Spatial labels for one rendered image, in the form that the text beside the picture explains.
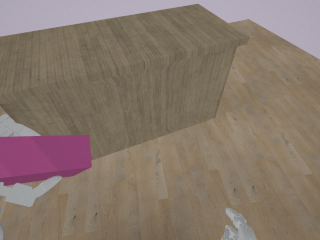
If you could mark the sponge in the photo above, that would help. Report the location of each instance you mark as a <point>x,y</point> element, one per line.
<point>25,159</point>

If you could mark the right robot hand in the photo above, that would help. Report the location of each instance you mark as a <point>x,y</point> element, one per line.
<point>245,232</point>

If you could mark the table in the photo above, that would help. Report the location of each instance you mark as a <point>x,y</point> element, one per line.
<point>124,80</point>

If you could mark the left robot hand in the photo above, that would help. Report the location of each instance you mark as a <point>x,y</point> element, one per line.
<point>22,194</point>

